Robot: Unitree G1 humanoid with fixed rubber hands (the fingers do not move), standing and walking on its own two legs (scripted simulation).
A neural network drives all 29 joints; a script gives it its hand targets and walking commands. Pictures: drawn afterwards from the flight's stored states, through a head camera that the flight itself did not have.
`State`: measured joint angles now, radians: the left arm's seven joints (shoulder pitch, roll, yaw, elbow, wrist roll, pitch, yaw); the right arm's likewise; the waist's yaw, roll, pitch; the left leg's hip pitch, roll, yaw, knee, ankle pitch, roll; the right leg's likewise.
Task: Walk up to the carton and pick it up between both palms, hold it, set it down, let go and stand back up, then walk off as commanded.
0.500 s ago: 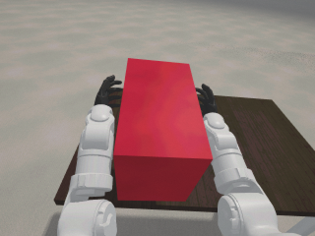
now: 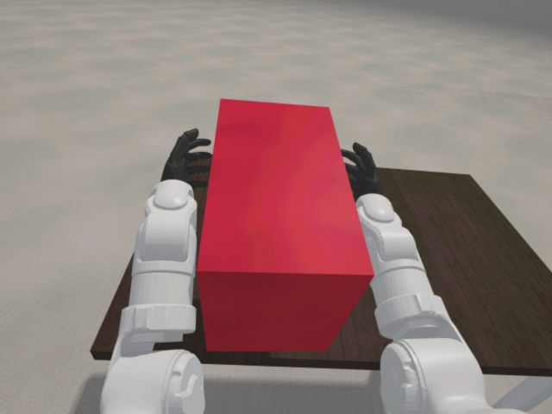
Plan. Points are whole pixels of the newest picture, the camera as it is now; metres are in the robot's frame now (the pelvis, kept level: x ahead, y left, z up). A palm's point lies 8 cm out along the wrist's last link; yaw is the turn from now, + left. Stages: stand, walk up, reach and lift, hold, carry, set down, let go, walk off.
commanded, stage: reach and lift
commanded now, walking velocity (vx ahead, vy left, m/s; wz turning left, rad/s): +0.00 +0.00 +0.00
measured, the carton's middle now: (271, 221) +0.38 +0.01 +0.14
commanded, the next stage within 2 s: hold in 0.18 s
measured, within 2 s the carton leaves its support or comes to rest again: neither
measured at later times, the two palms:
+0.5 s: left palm (169, 183) +0.35 +0.15 +0.22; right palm (366, 190) +0.37 -0.12 +0.21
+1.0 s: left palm (170, 181) +0.35 +0.15 +0.22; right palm (368, 188) +0.37 -0.12 +0.22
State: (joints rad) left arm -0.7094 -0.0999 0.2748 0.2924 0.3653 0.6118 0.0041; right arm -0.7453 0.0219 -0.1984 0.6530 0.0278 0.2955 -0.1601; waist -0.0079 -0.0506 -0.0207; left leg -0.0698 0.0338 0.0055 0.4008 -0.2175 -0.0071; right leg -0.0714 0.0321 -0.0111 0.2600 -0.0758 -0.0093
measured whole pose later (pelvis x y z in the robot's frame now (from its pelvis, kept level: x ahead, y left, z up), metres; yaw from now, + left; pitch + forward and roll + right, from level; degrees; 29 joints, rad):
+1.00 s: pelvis +0.00 +0.00 +0.00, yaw +0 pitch -8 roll -2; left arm -0.68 -0.10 0.26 0.16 0.39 0.72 -0.03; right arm -0.75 0.02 -0.17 0.58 0.07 0.35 -0.17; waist -0.02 -0.05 -0.01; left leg -0.04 0.03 0.01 0.40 -0.22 -0.01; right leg -0.04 0.03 -0.01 0.26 -0.08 -0.01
